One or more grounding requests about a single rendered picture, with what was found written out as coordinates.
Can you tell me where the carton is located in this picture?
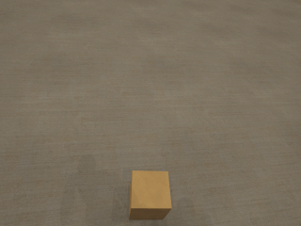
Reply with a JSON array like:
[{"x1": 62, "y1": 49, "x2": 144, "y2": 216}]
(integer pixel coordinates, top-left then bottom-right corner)
[{"x1": 129, "y1": 170, "x2": 172, "y2": 220}]

